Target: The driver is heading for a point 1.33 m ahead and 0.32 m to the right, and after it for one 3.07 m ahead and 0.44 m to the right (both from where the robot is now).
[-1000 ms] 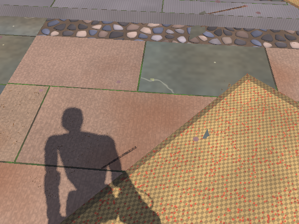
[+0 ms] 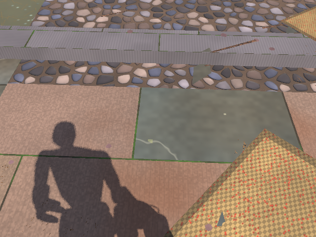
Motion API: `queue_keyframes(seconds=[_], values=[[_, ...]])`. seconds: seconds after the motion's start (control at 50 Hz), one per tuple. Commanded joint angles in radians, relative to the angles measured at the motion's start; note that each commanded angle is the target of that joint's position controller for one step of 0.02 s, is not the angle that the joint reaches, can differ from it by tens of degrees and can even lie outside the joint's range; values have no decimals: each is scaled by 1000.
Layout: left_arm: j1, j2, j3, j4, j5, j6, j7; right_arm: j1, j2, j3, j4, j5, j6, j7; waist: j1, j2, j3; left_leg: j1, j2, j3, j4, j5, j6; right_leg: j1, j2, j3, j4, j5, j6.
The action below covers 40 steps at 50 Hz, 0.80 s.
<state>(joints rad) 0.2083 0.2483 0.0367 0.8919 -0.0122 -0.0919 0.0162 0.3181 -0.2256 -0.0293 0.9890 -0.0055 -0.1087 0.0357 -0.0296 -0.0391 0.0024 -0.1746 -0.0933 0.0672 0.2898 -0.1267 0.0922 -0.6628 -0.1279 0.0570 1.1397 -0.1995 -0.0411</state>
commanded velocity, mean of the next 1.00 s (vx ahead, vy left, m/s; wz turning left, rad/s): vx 0.50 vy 0.00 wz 0.00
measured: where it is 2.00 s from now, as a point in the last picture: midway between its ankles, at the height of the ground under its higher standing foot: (174, 132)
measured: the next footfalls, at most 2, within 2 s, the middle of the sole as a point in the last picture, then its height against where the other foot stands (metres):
right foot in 0.30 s outside the picture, level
left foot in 0.86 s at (143, 208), level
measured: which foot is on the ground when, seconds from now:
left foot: down 0.00-0.32, up 0.34-0.84, down 0.86-1.00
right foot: up 0.00-0.28, down 0.30-0.88, up 0.90-1.00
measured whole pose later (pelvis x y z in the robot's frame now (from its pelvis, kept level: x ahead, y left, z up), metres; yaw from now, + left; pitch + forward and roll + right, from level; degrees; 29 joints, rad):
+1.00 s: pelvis +0.55 -0.01 -0.01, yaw +1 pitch +1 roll +0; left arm 0.29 0.26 0.05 0.96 -0.02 -0.10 0.00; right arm 0.18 -0.24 -0.05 0.91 0.00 -0.10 0.03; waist 0.00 -0.03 0.02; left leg -0.34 -0.03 0.06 0.46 -0.15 0.06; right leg -0.44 -0.06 0.03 1.19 -0.35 -0.05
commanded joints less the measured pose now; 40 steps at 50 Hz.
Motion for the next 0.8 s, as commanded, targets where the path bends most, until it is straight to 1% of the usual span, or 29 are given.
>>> queue_keyframes(seconds=[0.02, 0.06, 0.1, 0.16, 0.2, 0.22, 0.24, 0.26, 0.28, 0.3, 0.32, 0.34, 0.36, 0.38, 0.4, 0.42, 0.44, 0.46, 0.48, 0.5, 0.52, 0.56, 0.6, 0.64, 0.68, 0.72, 0.76, 0.78, 0.8], values=[[35, 47, 14, -42, 13, 3, 7, -41, -132, -21, -55, 1, -18, -20, 47, 75, 54, -107, 279, -207, -207, 70, 171, -20, -42, 1, -140, 161, 28], [-51, 37, 11, -66, 9, -4, 2, 1, -144, -23, -48, 9, -10, -31, 17, 72, 52, -57, 270, -183, -199, 89, 146, -22, -26, -14, -303, 257, 30], [-128, 29, 7, -84, 3, -9, -6, 41, -160, -26, -38, 17, -5, -35, -12, 76, 53, -17, 264, -160, -190, 85, 127, 11, 3, -37, -431, 307, 36], [-215, 33, 2, -113, -7, -12, -23, 95, -169, -29, -16, 26, 6, -36, -46, 86, 72, 73, 294, -165, -157, 58, 121, 16, 24, -48, -534, 281, 36], [-249, 43, 3, -134, -10, -18, -36, 114, -170, -32, -5, 27, 17, -38, -48, 91, 81, 145, 327, -179, -118, 58, 113, 9, 32, -43, -583, 217, 17], [-249, 53, 5, -140, -10, -22, -42, 112, -175, -35, -3, 27, 22, -39, -40, 96, 78, 172, 342, -187, -94, 70, 106, 25, 38, -45, -604, 175, 3], [-226, 66, 10, -139, -10, -27, -46, 104, -182, -38, -3, 27, 27, -40, -22, 104, 67, 189, 351, -193, -63, 110, 97, 67, 49, -52, -624, 135, -11], [-170, 84, 20, -128, -9, -31, -48, 84, -189, -40, -7, 27, 33, -41, 16, 115, 38, 190, 344, -183, 1, 227, 83, 155, 74, -74, -645, 107, -28], [-42, 120, 41, -90, -7, -33, -45, 66, -177, -34, -13, 22, 38, -40, 82, 106, -36, 171, 296, -142, 154, 391, 60, 325, 108, -100, -666, 100, -53], [163, 193, 69, -38, -1, -35, -37, 57, -137, -17, -34, 8, 38, -40, 159, 51, -182, 27, 235, -85, 428, 355, 25, 621, 17, 0, -639, 124, -110], [296, 309, 98, -12, 15, -27, -35, 160, -20, 19, -52, 4, 16, -30, 142, -201, -327, -400, 64, -12, 838, -30, -56, 1028, -233, 436, -699, 16, -267], [310, 228, 75, -7, 12, -26, -39, 160, -59, 13, -36, 21, -12, -25, 148, -221, -391, -545, 45, -168, 1002, -420, -46, 1071, -284, 689, -836, -67, -302], [216, 166, 54, -24, 7, -28, -39, 67, -156, -13, -62, 47, -26, -21, 129, -149, -238, -630, 109, -185, 1060, -361, -23, 946, -251, 548, -843, -70, -244], [115, 129, 40, -48, 5, -26, -39, 1, -163, -15, -80, 49, -28, -25, 99, -76, -154, -609, 167, -156, 1029, -261, -17, 798, -210, 398, -861, 5, -209], [48, 97, 30, -59, 8, -24, -44, -33, -149, -19, -85, 35, -22, -31, 70, -21, -87, -569, 201, -139, 962, -190, -22, 665, -165, 298, -900, 74, -191], [18, 74, 22, -59, 14, -26, -49, -25, -135, -25, -83, 25, -7, -36, 37, -32, -55, -507, 230, -142, 901, -141, -26, 577, -125, 222, -936, 116, -172], [18, 65, 20, -49, 18, -27, -53, -5, -110, -24, -77, 22, 8, -37, 20, -46, -42, -460, 235, -135, 874, -113, -33, 525, -102, 181, -964, 143, -169], [36, 72, 23, -36, 17, -31, -53, 11, -89, -22, -72, 21, 19, -38, 11, -42, -35, -445, 235, -125, 857, -96, -40, 501, -91, 146, -980, 196, -177], [56, 86, 27, -23, 17, -33, -50, 5, -85, -24, -76, 19, 26, -40, 4, -34, -22, -461, 236, -122, 833, -69, -47, 494, -87, 117, -991, 247, -184], [75, 101, 31, -12, 18, -34, -45, -22, -88, -26, -88, 16, 29, -42, 5, -24, -9, -492, 238, -120, 795, -33, -54, 500, -87, 98, -1000, 286, -188], [93, 110, 33, -3, 18, -32, -39, -62, -90, -29, -102, 13, 30, -43, 12, -16, 4, -530, 240, -121, 742, 9, -62, 516, -89, 85, -1005, 314, -190], [124, 113, 33, 11, 15, -24, -28, -141, -83, -29, -129, 9, 28, -41, 29, -14, 18, -569, 238, -116, 625, 99, -72, 543, -83, 57, -1013, 327, -180], [146, 118, 32, 21, 12, -19, -20, -211, -71, -26, -149, 12, 24, -35, 48, -21, 31, -550, 224, -102, 497, 188, -73, 548, -66, 23, -1025, 298, -163], [178, 128, 34, 36, 6, -17, -15, -283, -64, -22, -167, 16, 20, -29, 72, -20, 50, -527, 204, -82, 395, 240, -71, 566, -63, 7, -1035, 260, -154], [215, 133, 36, 56, 1, -12, -12, -340, -64, -19, -184, 20, 18, -22, 91, -19, 71, -529, 191, -74, 332, 241, -68, 615, -77, 6, -1028, 236, -154], [243, 134, 39, 75, -2, -2, -10, -389, -67, -17, -206, 25, 13, -10, 102, -20, 91, -552, 185, -77, 287, 208, -55, 684, -106, 10, -1003, 244, -153], [246, 140, 44, 86, -4, 7, -4, -413, -75, -17, -224, 26, 5, 3, 94, -23, 97, -551, 180, -78, 253, 149, -34, 743, -134, 16, -964, 283, -144], [239, 146, 48, 88, -6, 11, -2, -406, -82, -19, -227, 27, 1, 8, 83, -28, 88, -523, 171, -72, 239, 112, -23, 761, -143, 16, -939, 323, -136], [224, 153, 51, 86, -6, 16, -1, -376, -96, -25, -222, 27, -1, 10, 62, -38, 67, -459, 154, -57, 228, 77, -10, 768, -143, 11, -903, 408, -127]])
